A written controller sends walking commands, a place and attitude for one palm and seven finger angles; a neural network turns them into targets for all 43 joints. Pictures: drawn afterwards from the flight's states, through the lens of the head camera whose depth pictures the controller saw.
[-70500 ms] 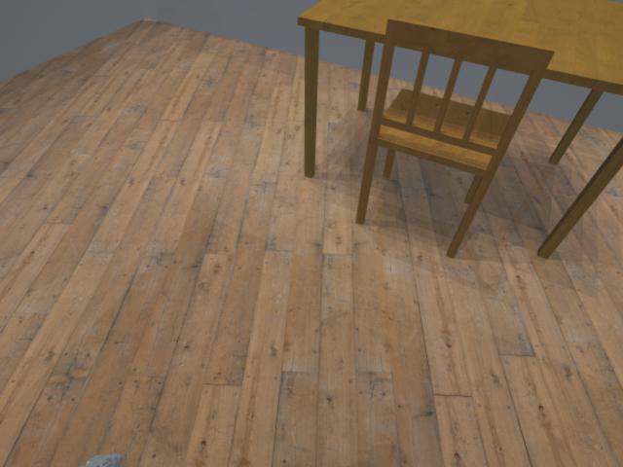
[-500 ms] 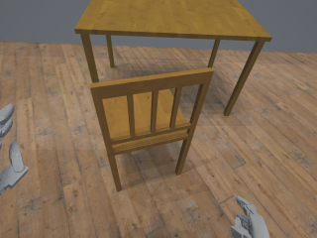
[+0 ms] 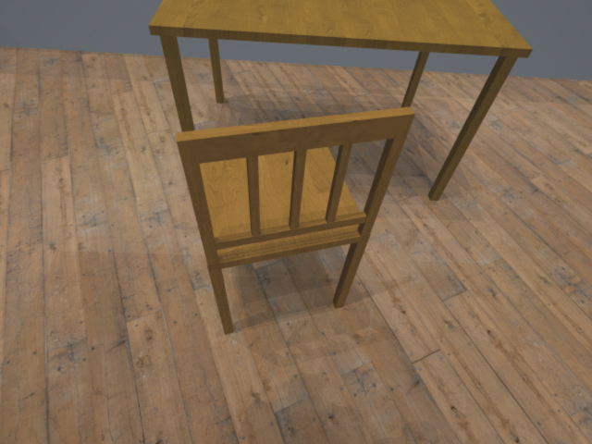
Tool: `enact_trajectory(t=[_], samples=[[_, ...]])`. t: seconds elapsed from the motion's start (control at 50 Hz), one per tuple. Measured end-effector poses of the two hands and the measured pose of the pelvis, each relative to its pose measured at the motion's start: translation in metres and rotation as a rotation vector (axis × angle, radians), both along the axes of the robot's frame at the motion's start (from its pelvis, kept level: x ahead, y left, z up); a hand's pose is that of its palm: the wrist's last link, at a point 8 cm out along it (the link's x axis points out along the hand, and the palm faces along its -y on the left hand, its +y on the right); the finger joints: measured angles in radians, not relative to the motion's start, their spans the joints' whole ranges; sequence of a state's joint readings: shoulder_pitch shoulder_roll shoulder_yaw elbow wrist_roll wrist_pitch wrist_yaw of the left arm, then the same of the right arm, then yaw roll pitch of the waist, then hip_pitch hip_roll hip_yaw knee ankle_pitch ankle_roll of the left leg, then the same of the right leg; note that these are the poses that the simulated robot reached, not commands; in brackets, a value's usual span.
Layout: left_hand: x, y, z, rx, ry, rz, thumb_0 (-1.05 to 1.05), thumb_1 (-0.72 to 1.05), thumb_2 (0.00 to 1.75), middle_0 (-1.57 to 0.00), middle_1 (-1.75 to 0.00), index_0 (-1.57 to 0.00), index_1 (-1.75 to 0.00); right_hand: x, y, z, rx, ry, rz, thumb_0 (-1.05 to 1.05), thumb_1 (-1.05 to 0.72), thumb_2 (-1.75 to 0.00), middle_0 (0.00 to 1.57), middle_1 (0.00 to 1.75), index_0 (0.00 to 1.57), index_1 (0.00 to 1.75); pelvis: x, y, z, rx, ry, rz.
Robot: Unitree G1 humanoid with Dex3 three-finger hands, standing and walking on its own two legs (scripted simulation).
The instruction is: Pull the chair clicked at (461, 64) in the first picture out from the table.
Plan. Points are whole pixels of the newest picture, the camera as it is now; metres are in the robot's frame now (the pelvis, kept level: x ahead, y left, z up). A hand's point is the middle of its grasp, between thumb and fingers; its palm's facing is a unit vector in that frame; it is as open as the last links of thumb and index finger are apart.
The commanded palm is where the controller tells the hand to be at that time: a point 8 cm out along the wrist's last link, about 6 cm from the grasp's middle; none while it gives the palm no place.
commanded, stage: let the arm hang, fingers relaxed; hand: left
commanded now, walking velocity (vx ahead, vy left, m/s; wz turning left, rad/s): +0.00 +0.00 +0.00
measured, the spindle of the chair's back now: (296, 191) +0.62 +0.04 -0.10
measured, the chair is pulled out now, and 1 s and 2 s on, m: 0.44 0.44 0.44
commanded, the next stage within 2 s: look to check the result in 0.68 s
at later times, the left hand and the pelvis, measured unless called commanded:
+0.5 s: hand out of the picture +0.02 +0.15 -0.17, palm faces -0.02 -0.98 -0.20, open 7.3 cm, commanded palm none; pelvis +0.01 -0.02 +0.00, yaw -1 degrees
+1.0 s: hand out of the picture +0.01 +0.14 -0.17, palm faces -0.01 -0.98 -0.17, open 7.3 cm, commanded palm none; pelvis +0.01 -0.03 +0.00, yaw -1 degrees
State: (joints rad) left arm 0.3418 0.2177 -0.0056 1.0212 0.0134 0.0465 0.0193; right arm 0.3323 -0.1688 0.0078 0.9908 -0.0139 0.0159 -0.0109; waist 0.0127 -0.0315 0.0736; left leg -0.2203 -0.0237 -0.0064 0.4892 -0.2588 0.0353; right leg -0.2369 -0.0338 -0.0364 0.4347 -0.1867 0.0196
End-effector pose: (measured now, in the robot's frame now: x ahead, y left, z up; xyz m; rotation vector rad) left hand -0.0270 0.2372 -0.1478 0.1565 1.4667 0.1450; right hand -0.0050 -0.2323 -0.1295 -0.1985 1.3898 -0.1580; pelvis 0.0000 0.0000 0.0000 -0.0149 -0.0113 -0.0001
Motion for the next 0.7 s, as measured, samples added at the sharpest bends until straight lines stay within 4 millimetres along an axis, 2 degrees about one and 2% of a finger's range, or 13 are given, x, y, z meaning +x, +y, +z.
enact_trajectory(t=[0.08,0.16,0.24,0.38,0.42,0.56,0.7], samples=[[-0.026,0.004,0.009,0.03,0.087,0.007,0.0,0.96,0.9,-0.2,-0.3,-0.2,-0.3,-0.022,0.003,-0.005,0.021,0.066,-0.032,0.01,-0.9,-0.9,0.2,0.3,0.2,0.3,0.003,-0.001,0.001,0.004,0.003,-0.003],[-0.03,0.001,0.013,0.04,0.112,0.003,0.01,0.94,0.9,-0.2,-0.3,-0.2,-0.3,-0.031,0.008,-0.009,0.043,0.087,-0.052,0.01,-0.9,-0.9,0.2,0.3,0.2,0.3,0.005,-0.003,0.002,0.007,0.002,-0.008],[-0.015,-0.01,0.012,0.031,0.077,-0.006,0.01,0.92,0.9,-0.2,-0.3,-0.2,-0.3,-0.029,0.013,-0.013,0.066,0.077,-0.061,0.01,-0.9,-0.9,0.2,0.3,0.2,0.3,0.006,-0.005,0.002,0.011,-0.002,-0.014],[0.032,-0.036,0.006,-0.013,-0.05,-0.031,0.01,0.91,0.9,-0.2,-0.3,-0.2,-0.3,-0.013,0.017,-0.017,0.091,0.022,-0.068,0.01,-0.9,-0.9,0.2,0.3,0.2,0.3,0.007,-0.011,0.002,0.015,-0.009,-0.019],[0.039,-0.036,0.005,0.001,-0.06,-0.042,0.02,0.94,0.9,-0.2,-0.3,-0.2,-0.3,-0.009,0.017,-0.017,0.092,0.01,-0.07,0.01,-0.91,-0.9,0.2,0.3,0.2,0.3,0.008,-0.013,0.002,0.016,-0.012,-0.022],[0.052,-0.035,0.008,0.011,-0.099,-0.039,0.02,0.94,0.9,-0.2,-0.3,-0.2,-0.3,-0.008,0.007,-0.016,0.081,0.009,-0.077,0.01,-0.91,-0.9,0.2,0.3,0.2,0.3,0.01,-0.02,0.003,0.014,-0.014,-0.02],[0.05,-0.04,0.007,0.007,-0.088,-0.036,0.02,0.93,0.9,-0.2,-0.3,-0.2,-0.3,-0.012,-0.002,-0.015,0.069,0.025,-0.08,0.01,-0.91,-0.9,0.2,0.3,0.2,0.3,0.011,-0.024,0.003,0.014,-0.014,-0.02]])
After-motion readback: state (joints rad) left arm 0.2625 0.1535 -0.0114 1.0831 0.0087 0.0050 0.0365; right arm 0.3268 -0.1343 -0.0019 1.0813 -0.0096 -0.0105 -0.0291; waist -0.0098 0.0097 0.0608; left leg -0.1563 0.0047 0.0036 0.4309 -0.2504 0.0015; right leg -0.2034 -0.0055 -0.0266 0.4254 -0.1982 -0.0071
